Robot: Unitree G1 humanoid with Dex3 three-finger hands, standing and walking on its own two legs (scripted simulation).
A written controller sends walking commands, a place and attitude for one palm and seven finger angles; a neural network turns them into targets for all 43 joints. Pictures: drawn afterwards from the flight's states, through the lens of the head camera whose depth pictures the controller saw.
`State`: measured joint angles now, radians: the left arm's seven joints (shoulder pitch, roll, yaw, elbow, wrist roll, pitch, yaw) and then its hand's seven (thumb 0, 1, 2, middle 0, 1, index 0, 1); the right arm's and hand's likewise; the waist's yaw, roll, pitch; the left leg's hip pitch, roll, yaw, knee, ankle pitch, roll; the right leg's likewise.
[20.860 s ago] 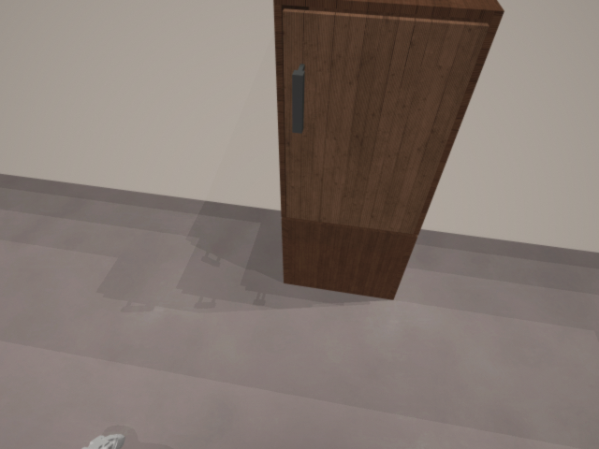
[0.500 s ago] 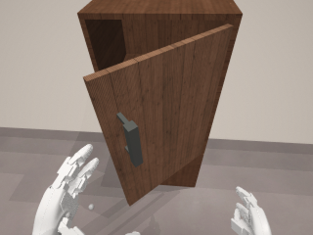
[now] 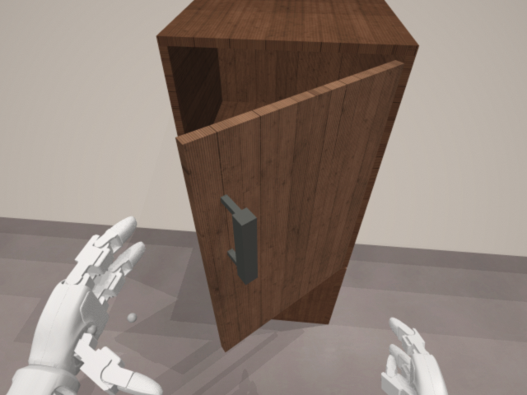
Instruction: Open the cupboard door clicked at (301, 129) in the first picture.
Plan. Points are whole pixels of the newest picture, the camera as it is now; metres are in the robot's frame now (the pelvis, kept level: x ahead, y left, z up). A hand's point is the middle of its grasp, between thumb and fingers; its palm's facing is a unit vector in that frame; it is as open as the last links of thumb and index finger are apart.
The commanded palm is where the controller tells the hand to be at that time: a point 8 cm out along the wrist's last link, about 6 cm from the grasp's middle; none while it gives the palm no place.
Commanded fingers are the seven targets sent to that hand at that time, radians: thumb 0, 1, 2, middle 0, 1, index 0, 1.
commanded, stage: draw the hand back to the body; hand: left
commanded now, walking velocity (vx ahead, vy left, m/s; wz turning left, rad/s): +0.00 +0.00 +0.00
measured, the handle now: (238, 240) +0.31 +0.07 +0.11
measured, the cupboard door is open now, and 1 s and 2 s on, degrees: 42 42 42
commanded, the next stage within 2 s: step back with the hand held close in 1.06 s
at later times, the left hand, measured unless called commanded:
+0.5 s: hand (77, 251) +0.22 +0.24 +0.18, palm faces +0.35 -0.85 -0.39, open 11.3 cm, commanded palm +0.17 +0.29 +0.20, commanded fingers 0.00 0.62 0.78 -0.19 -0.30 -0.19 -0.30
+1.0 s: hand (84, 236) +0.23 +0.23 +0.20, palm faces +0.41 -0.83 -0.39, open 7.5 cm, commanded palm +0.19 +0.28 +0.22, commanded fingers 0.00 0.90 0.90 -0.20 -0.30 -0.20 -0.30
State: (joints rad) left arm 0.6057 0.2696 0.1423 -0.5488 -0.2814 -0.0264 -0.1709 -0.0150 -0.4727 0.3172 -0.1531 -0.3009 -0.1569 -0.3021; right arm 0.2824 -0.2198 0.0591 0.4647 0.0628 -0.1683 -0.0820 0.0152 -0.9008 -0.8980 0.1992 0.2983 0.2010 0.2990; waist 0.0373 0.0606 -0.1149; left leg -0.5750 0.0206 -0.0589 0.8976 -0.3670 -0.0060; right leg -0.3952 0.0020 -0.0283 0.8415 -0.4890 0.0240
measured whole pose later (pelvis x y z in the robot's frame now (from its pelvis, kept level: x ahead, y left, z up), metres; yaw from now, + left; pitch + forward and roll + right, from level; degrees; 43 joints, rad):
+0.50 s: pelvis +0.03 +0.01 +0.03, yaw -2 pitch -1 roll -1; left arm 0.56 0.35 0.26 -0.52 -0.05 -0.04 0.13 0.00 0.28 0.64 -0.19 -0.30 -0.19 -0.30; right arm 0.22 -0.20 0.06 0.56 0.01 -0.11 -0.11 0.01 -0.90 -0.90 0.20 0.30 0.20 0.30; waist 0.06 0.03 -0.03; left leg -0.29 0.01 0.01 0.59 -0.28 0.01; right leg -0.14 -0.03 0.03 0.53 -0.37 0.04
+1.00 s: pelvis +0.04 -0.02 +0.04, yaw -3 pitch -3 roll +0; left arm 0.49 0.34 0.33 -0.43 -0.07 -0.06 0.12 0.01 0.87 0.90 -0.21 -0.30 -0.21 -0.30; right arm 0.20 -0.22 0.02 0.61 0.00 -0.08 -0.10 0.01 -0.90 -0.90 0.20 0.30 0.20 0.30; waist 0.07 0.04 0.00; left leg -0.19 0.03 0.00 0.47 -0.23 -0.02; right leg -0.05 0.00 0.02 0.43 -0.33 0.01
